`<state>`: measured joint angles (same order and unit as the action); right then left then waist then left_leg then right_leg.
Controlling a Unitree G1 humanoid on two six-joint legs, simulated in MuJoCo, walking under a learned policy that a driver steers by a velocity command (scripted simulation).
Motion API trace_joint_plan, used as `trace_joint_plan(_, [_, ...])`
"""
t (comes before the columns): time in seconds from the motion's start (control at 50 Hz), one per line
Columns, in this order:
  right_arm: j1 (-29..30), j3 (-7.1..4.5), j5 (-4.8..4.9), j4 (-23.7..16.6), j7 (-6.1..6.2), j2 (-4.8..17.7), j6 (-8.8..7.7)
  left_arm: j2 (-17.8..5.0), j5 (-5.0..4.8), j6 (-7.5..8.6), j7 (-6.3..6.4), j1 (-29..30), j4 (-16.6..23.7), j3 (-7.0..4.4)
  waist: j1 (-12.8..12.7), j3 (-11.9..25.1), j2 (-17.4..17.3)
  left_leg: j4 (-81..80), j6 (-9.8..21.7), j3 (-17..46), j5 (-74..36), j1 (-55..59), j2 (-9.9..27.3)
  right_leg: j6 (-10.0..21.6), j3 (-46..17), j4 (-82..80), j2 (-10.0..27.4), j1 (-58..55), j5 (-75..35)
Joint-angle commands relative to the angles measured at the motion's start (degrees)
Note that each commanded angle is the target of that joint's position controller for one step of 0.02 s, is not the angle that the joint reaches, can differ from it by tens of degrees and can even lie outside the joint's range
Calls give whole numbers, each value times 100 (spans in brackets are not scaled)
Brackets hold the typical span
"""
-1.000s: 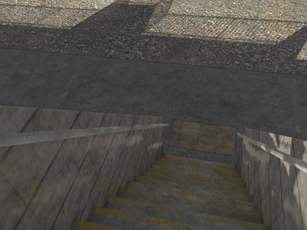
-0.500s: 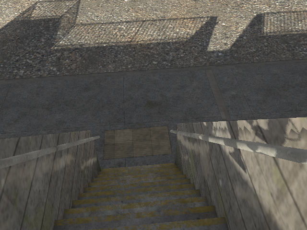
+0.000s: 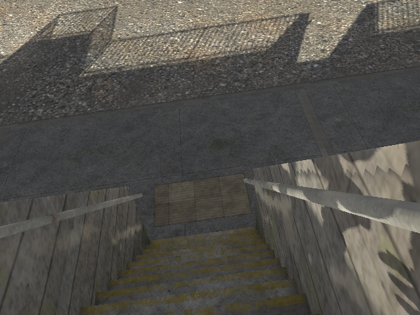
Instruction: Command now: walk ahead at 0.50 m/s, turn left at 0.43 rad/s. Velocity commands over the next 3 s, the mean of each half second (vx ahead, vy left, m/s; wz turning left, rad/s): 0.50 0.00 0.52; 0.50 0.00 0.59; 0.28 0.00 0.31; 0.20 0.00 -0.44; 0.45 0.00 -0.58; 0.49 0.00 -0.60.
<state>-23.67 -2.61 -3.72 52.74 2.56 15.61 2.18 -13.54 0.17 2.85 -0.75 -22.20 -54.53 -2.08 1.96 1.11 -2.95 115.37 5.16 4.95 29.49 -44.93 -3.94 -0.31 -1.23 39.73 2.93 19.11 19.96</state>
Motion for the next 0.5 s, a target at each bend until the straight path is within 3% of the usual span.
trace_joint_plan(0.02, [1470,68,-270,-1043,-7,-164,68,-557,3,166,285,-1101,-159,44,-372,-1052,1204,-1003,-373,936,-1756,-2925,308,822,-2565,-1118,2095,-147,-64])
trace_joint_plan(0.04, [1014,140,47,-847,-123,-388,20,-241,-30,208,349,-1095,-197,137,-39,-1096,469,-2569,-582,1236,-2566,-2153,-35,631,-2004,-1105,1803,626,172])
trace_joint_plan(0.06, [762,222,308,-792,-207,-588,68,-365,-166,230,368,-792,-4,293,236,-998,628,-3131,-761,1357,-2802,-1342,-37,677,-2188,-1242,1885,1109,248])
trace_joint_plan(0.08, [537,168,260,-632,-195,-513,103,-780,-194,296,393,-838,-40,194,311,-829,891,-2877,-737,1251,-3331,-1090,-61,636,-2038,-1280,1941,956,-40])
trace_joint_plan(0.1, [396,99,234,-544,-163,-402,217,-912,-235,273,383,-886,-78,106,345,-808,1287,-2832,-621,1077,-3058,-1358,-103,564,-1905,-1154,1796,611,-479])
trace_joint_plan(0.12, [646,51,223,-676,-201,-288,207,-714,-307,288,393,-832,-177,76,312,-936,1201,-3379,-544,1111,-3740,-1755,-119,305,-1437,-791,1302,308,207])
trace_joint_plan(0.14, [1162,52,108,-844,-206,-281,172,-733,-328,318,434,-985,-169,72,88,-1107,1182,-3591,-528,1118,-3881,-2068,-106,281,-1455,-799,1370,28,493])
trace_joint_plan(0.16, [1191,117,214,-834,-232,-464,175,-459,-368,295,432,-695,-226,99,364,-1194,917,-4356,-650,891,-4587,-1269,-64,345,-981,-504,1082,845,1133])
trace_joint_plan(0.18, [1193,98,267,-796,-280,-346,131,-540,-526,299,432,-742,-153,64,399,-1172,631,-4870,-644,797,-5213,-308,-1,207,-660,-420,1074,1427,1309])
trace_joint_plan(0.22, [1182,53,167,-636,-355,-296,43,-685,-501,282,442,-905,-155,-41,265,-1116,503,-5350,-532,625,-6001,260,19,191,-304,239,1112,1283,1332])
trace_joint_plan(0.24, [1418,76,121,-630,-335,-354,17,-664,-434,298,475,-1050,-201,-71,61,-1056,521,-5600,-489,497,-6123,299,-6,175,-67,555,1038,962,970])
trace_joint_plan(0.26, [1484,61,233,-655,-292,-311,-67,-625,-280,282,443,-1259,-213,-67,-110,-1145,556,-5945,-408,350,-6268,116,39,154,84,962,1045,537,277])
trace_joint_plan(0.28, [1699,50,186,-742,-258,-300,-150,-530,-210,300,434,-1405,-256,-60,-286,-1280,673,-6441,-336,301,-6179,174,68,129,240,1220,1085,381,-527])
trace_joint_plan(0.3, [2279,92,225,-899,-250,-307,-248,-343,-107,324,427,-1657,-325,11,-690,-1412,753,-7246,-334,-34,-6090,59,25,100,411,1392,1009,98,-1153])
trace_joint_plan(0.32, [2723,113,332,-1057,-266,-316,-368,-237,-17,287,435,-1716,-287,14,-980,-1452,766,-8250,-355,-481,-6239,526,86,143,715,1446,938,100,-1568])
trace_joint_plan(0.34, [2845,114,374,-1047,-330,-464,-461,-235,47,168,479,-1618,-272,6,-1117,-1306,1011,-8566,-279,-572,-6633,1085,339,331,702,1557,977,66,-1646])
trace_joint_plan(0.36, [2655,127,430,-990,-357,-557,-490,-425,94,64,534,-1343,-206,-44,-1039,-1081,1191,-8376,-214,-541,-6792,1484,553,475,612,1816,1182,127,-1466])
trace_joint_plan(0.38, [2739,120,436,-881,-344,-460,-437,-378,133,-61,479,-1593,-262,-48,-1287,-1134,1418,-8579,-248,-826,-6385,1598,362,509,992,2389,944,-144,-1683])
trace_joint_plan(0.4, [2256,62,491,-775,-344,-303,-453,-640,107,-93,472,-1288,-180,-122,-1006,-813,1500,-8765,-55,-605,-5843,2113,552,703,591,3008,1171,-38,-2209])
trace_joint_plan(0.42, [1694,8,459,-509,-321,2,-526,-733,38,-68,527,-1098,-123,-221,-852,-498,1280,-9592,41,-289,-5259,2514,759,830,240,3657,1141,-292,-2527])
trace_joint_plan(0.44, [1013,-93,484,-214,-382,45,-505,-693,44,-50,536,-1245,-210,-236,-564,-559,797,-10748,15,-765,-5006,3036,447,988,527,4437,979,-428,-2743])
trace_joint_plan(0.46, [-25,-189,205,139,-361,83,-442,-776,66,-58,508,-878,-159,-315,-104,-446,411,-10728,73,-1049,-5350,4604,388,1028,794,6154,623,542,-2682])
trace_joint_plan(0.48, [-776,-307,210,321,-367,390,-371,-644,128,2,379,-489,87,-357,391,-398,-743,-9871,643,-307,-6640,6252,920,902,1128,8556,-130,2839,1217])
trace_joint_plan(0.5, [-913,-293,207,361,-366,743,-318,-213,-9,81,245,-583,486,-188,89,534,-1517,-6790,1049,364,-8723,8454,1625,739,712,9206,-168,5687,3210])
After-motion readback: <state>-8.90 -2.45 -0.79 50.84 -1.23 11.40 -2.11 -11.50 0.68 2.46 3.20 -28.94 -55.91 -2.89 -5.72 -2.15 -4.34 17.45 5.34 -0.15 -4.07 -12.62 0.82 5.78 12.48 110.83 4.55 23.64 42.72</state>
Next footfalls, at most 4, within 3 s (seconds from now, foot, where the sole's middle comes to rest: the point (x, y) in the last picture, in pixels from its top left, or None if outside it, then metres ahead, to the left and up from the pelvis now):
0.46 left None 0.28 0.11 -1.00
0.92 right None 0.53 -0.07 -1.24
1.46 left None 0.70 0.35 -1.48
1.80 right None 0.76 0.09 -1.48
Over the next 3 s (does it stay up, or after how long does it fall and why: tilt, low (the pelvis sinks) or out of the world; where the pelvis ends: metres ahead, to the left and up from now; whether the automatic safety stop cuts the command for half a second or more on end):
stays up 1.15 0.28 -1.24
